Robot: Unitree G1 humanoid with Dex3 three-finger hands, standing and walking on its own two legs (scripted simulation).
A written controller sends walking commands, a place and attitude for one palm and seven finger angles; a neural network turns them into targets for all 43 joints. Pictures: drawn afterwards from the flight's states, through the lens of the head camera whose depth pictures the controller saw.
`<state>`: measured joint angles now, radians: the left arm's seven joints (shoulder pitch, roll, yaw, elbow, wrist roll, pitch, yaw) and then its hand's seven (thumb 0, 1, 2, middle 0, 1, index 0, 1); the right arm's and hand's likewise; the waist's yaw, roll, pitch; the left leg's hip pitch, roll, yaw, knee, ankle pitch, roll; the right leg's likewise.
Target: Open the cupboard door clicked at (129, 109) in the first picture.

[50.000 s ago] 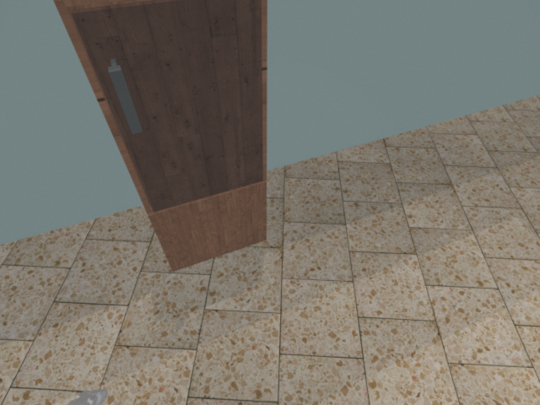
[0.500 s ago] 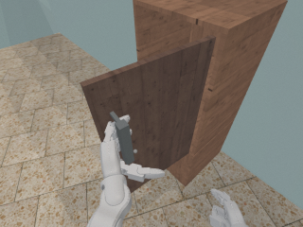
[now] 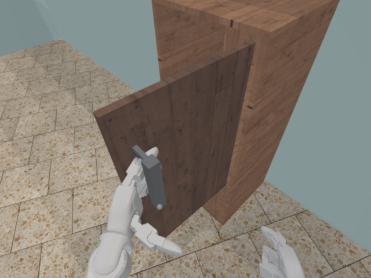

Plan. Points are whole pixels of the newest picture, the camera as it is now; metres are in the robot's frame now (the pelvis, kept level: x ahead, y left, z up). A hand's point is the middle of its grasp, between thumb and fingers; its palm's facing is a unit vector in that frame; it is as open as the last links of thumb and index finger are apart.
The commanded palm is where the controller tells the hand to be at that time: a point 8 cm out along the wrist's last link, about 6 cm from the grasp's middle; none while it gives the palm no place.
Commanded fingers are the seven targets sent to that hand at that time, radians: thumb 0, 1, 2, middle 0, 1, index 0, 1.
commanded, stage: slide the hand sideways off the handle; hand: left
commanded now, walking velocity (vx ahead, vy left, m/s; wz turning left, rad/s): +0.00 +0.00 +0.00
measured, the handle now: (149, 178) +0.29 +0.10 +0.10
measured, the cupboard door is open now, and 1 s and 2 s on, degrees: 88 88 88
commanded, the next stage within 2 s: draw the hand back to the body in 0.74 s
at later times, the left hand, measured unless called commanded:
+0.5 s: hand (135, 231) +0.19 +0.10 +0.10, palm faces -0.03 -1.00 -0.03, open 16.2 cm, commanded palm +0.15 +0.17 +0.10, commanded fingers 0.00 -0.50 0.30 -0.15 -0.30 -0.15 -0.30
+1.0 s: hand (107, 236) +0.17 +0.15 +0.10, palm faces -0.02 -1.00 -0.05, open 16.3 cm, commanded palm +0.14 +0.21 +0.11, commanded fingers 0.00 -0.50 0.30 -0.15 -0.30 -0.15 -0.30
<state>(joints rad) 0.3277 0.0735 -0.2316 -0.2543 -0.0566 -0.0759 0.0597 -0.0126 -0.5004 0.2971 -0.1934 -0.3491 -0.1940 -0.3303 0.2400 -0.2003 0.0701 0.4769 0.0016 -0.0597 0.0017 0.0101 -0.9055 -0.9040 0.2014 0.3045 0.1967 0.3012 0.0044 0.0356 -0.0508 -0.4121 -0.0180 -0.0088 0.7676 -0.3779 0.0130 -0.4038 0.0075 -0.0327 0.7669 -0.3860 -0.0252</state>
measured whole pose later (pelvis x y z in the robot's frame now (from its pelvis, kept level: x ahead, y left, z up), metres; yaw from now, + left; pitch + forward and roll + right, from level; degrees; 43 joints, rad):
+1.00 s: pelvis +0.01 +0.00 -0.02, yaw +1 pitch +4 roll -2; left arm 0.64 0.21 0.01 -0.47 -0.22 -0.15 -0.16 -0.01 -0.50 0.30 -0.16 -0.30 -0.15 -0.30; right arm 0.28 -0.22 0.04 0.44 0.04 -0.16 -0.06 0.01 -0.90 -0.90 0.20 0.30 0.20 0.30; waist 0.03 0.06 -0.10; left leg -0.54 -0.01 -0.04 0.92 -0.46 0.01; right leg -0.50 0.02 -0.06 0.87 -0.45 -0.02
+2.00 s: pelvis +0.03 +0.01 +0.03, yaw +0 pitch -4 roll -1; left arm 0.49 0.34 0.29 -0.43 -0.06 -0.04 0.12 0.00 0.53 0.74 -0.20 -0.30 -0.19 -0.30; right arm 0.19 -0.23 0.04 0.63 0.00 -0.10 -0.08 0.01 -0.90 -0.90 0.20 0.30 0.20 0.30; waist 0.07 0.05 0.02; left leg -0.10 -0.02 -0.01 0.45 -0.28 0.03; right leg -0.08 0.01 -0.03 0.42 -0.27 -0.01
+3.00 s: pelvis -0.03 +0.02 +0.03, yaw -1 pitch +0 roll -1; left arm 0.57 0.43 0.41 -0.50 -0.04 -0.15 0.13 0.01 0.89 0.90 -0.22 -0.30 -0.21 -0.30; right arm 0.18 -0.23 -0.01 0.56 0.01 -0.01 -0.09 0.01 -0.91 -0.90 0.20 0.30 0.20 0.30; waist 0.01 0.00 0.04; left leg -0.30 -0.03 0.01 0.50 -0.20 0.04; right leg -0.29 0.00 -0.01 0.48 -0.19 0.01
